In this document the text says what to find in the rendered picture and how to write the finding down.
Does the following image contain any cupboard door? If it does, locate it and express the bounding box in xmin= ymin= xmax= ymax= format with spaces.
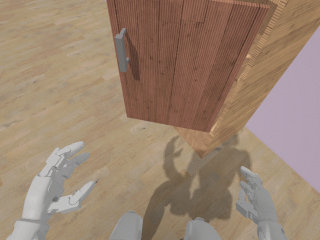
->
xmin=106 ymin=0 xmax=270 ymax=133

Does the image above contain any handle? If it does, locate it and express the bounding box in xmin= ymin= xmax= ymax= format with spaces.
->
xmin=115 ymin=28 xmax=130 ymax=73

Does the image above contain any robot left thigh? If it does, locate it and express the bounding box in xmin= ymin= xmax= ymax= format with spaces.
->
xmin=108 ymin=213 xmax=143 ymax=240

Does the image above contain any left robot forearm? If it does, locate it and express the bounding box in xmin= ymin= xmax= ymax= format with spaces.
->
xmin=6 ymin=218 xmax=50 ymax=240

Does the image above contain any right robot forearm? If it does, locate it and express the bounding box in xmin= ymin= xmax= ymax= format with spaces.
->
xmin=257 ymin=220 xmax=289 ymax=240

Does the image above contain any right robot hand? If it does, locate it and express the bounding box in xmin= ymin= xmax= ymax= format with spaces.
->
xmin=236 ymin=166 xmax=278 ymax=225

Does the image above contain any robot thigh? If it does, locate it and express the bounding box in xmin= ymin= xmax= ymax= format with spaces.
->
xmin=108 ymin=213 xmax=143 ymax=240
xmin=185 ymin=220 xmax=221 ymax=240

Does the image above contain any robot right thigh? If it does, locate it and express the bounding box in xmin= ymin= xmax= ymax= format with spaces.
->
xmin=185 ymin=220 xmax=221 ymax=240

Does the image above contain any left robot hand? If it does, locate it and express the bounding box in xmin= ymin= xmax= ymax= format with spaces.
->
xmin=22 ymin=141 xmax=96 ymax=223

